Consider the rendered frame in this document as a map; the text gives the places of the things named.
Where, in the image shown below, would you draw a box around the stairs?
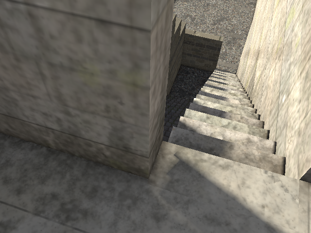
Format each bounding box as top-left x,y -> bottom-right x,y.
168,68 -> 286,176

